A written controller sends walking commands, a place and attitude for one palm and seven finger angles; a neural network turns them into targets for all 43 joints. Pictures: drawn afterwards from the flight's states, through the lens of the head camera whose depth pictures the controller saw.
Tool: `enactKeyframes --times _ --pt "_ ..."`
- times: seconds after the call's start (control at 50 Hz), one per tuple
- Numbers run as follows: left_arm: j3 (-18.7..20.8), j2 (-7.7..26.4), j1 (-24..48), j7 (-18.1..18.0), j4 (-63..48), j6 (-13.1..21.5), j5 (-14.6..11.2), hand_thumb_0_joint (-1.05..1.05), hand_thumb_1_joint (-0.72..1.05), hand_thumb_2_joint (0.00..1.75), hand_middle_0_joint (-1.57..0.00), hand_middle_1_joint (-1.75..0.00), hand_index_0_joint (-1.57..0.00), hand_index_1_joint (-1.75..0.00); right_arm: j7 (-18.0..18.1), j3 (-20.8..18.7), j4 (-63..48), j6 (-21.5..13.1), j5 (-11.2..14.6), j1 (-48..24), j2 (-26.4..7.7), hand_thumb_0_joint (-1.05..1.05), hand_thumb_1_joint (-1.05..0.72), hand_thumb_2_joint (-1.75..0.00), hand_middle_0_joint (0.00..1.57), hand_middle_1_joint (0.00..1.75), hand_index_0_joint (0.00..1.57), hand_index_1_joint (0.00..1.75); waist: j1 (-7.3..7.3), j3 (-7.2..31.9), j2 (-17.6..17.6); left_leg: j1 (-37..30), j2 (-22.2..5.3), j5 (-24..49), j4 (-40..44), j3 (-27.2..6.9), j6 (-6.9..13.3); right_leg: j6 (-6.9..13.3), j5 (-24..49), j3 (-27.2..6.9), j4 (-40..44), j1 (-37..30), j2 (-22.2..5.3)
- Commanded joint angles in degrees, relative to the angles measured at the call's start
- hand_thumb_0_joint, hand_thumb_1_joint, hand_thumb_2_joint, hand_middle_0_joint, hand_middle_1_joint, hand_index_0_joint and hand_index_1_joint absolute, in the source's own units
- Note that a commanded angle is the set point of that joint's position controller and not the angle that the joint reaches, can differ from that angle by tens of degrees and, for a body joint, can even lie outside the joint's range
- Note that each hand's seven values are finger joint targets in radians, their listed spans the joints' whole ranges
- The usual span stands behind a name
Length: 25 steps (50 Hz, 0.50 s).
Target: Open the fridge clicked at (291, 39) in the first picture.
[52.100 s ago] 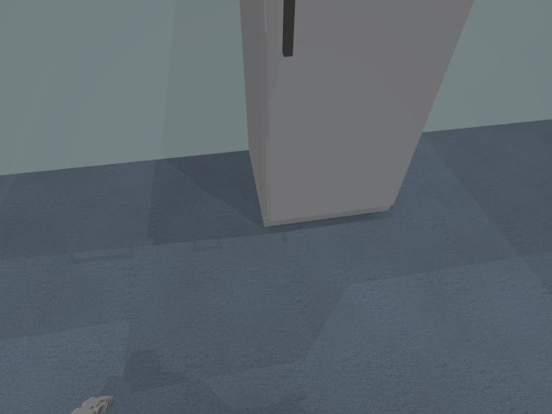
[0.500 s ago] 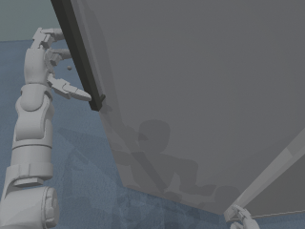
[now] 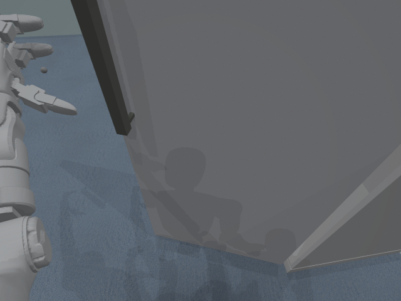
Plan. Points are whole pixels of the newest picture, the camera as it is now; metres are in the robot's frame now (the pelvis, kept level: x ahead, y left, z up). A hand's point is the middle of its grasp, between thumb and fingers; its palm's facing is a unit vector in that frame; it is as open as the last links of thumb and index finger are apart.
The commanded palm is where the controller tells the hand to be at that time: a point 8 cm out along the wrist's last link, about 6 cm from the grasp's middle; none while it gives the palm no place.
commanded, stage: slip the hand off the handle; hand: left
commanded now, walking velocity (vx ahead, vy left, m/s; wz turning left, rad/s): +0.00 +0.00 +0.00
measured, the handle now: (107, 53) +0.47 +0.17 +0.26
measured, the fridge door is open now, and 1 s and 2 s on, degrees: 68 68 68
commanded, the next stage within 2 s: draw the hand back to the body in 1.00 s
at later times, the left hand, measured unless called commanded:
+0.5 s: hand (7, 114) +0.32 +0.27 +0.25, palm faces +0.26 -0.95 -0.16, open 14.7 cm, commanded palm +0.29 +0.31 +0.25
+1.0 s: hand (12, 122) +0.31 +0.27 +0.24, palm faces +0.24 -0.95 -0.17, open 14.7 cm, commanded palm +0.27 +0.31 +0.25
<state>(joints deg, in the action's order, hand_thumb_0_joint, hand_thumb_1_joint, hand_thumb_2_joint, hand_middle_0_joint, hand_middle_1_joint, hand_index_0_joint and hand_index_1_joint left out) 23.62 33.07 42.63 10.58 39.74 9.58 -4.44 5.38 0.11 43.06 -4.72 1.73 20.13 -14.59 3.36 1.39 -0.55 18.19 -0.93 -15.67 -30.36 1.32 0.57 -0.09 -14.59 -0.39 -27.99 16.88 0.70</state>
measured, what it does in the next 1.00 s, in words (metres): stands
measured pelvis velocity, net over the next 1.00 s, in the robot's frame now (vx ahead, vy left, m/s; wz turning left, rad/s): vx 0.00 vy -0.02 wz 0.04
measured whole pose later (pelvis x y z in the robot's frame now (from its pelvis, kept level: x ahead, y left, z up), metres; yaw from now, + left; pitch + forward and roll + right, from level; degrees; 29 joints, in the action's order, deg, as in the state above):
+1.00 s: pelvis +0.00 -0.02 +0.00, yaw +2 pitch -2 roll +0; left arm 26.3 29.2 19.5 16.3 12.5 0.3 -14.0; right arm 7.9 3.0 41.4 -7.4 2.9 12.2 -15.1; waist -1.3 -0.1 -2.5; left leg 12.9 -1.2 -15.9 -30.7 -1.1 -1.1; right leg 1.4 -16.7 2.0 -30.2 11.6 1.0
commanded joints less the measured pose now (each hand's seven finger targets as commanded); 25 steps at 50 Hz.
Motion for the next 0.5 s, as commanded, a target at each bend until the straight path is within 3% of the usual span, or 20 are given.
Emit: enactKeyframes --times 0.0,0.12,0.16,0.18,0.22,0.28,0.36,0.4,0.48 --pt "2.2 14.4 17.4 2.0 -15.0 2.9 -2.9 0.0 -0.55 0.2 -0.25 -1.15 -0.25 -1.15 0.4 -3.4 -8.4 -2.3 1.1 -2.1 -8.9 0.0 -0.9 -0.9 0.2 0.3 0.2 0.3 -2.53 16.9 -3.1 -7.7 -0.4 16.1 3.1 -1.4 0.8 1.8 13.8 1.2 1.6 -6.9 0.8" --pt "2.9 11.4 10.4 2.0 -30.7 1.0 -6.0 0.0 -0.55 0.2 -0.25 -1.15 -0.25 -1.15 0.3 -3.1 -11.0 -2.9 1.3 -4.9 -8.3 0.0 -0.9 -0.9 0.2 0.3 0.2 0.3 -3.75 16.4 -5.9 -11.5 -0.9 21.8 3.2 -2.4 0.0 1.9 15.1 1.9 1.4 -6.9 1.3" --pt "3.5 10.8 8.9 1.2 -34.2 -0.3 -6.4 0.0 -0.55 0.2 -0.25 -1.15 -0.25 -1.15 0.4 -2.9 -11.1 -3.3 1.2 -5.9 -8.2 0.0 -0.9 -0.9 0.2 0.3 0.2 0.3 -3.91 15.5 -5.9 -11.5 -1.0 22.3 3.5 -2.3 -0.3 1.8 15.2 2.1 1.6 -7.0 1.3" --pt "5.5 13.0 7.7 0.4 -36.8 -0.7 -6.2 0.0 -0.55 0.2 -0.25 -1.15 -0.25 -1.15 0.6 -3.0 -11.1 -3.6 1.2 -6.3 -8.4 0.0 -0.9 -0.9 0.2 0.3 0.2 0.3 -4.57 16.0 -5.9 -12.1 -1.2 23.5 3.3 -2.2 -0.3 1.9 15.9 2.1 1.3 -8.0 1.2" --pt "4.7 11.0 6.3 -0.6 -38.9 -2.2 -5.9 0.0 -0.55 0.2 -0.25 -1.15 -0.25 -1.15 0.6 -2.4 -11.2 -4.1 0.9 -7.4 -7.7 0.0 -0.9 -0.9 0.2 0.3 0.2 0.3 -4.61 15.5 -6.5 -12.2 -1.1 24.8 3.7 -2.3 -0.8 1.8 16.1 2.3 1.6 -7.9 1.2" --pt "5.3 11.2 3.8 -1.4 -42.0 -4.0 -5.4 0.0 -0.55 0.2 -0.25 -1.15 -0.25 -1.15 0.9 -2.1 -11.2 -4.3 0.8 -9.0 -7.7 0.0 -0.9 -0.9 0.2 0.3 0.2 0.3 -4.8 15.1 -5.5 -12.7 -1.1 23.7 3.8 -1.7 -0.8 1.9 16.1 2.3 1.8 -8.9 1.1" --pt "2.7 7.2 0.2 -0.5 -43.6 -6.0 -6.4 0.0 -0.55 0.2 -0.25 -1.15 -0.25 -1.15 1.1 -1.2 -12.0 -4.6 0.9 -11.9 -7.0 0.0 -0.9 -0.9 0.2 0.3 0.2 0.3 -4.64 13.1 -4.8 -12.4 -0.8 19.7 4.7 -1.8 -0.7 1.8 14.0 2.6 2.6 -8.3 1.0" --pt "1.1 5.4 -0.8 0.4 -43.4 -6.8 -7.0 0.0 -0.55 0.2 -0.25 -1.15 -0.25 -1.15 1.4 -0.8 -12.0 -4.6 1.2 -13.0 -6.8 0.0 -0.9 -0.9 0.2 0.3 0.2 0.3 -4.26 11.1 -4.0 -12.2 -0.7 18.0 4.8 -1.5 -0.4 1.7 13.6 2.5 3.3 -7.7 0.7" --pt "-0.4 5.1 1.0 2.1 -41.3 -8.3 -7.9 0.0 -0.55 0.2 -0.25 -1.15 -0.25 -1.15 2.3 -0.1 -11.5 -4.4 1.7 -14.8 -7.1 0.0 -0.9 -0.9 0.2 0.3 0.2 0.3 -3.23 6.3 -1.4 -10.8 -0.4 10.5 5.4 -1.6 0.1 1.5 7.5 2.2 5.1 -4.9 0.3"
